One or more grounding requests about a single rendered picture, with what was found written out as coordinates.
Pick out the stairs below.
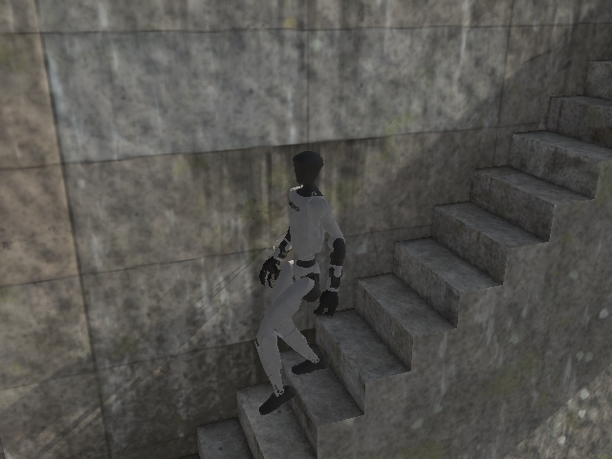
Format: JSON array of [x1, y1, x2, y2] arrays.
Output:
[[175, 60, 612, 459]]

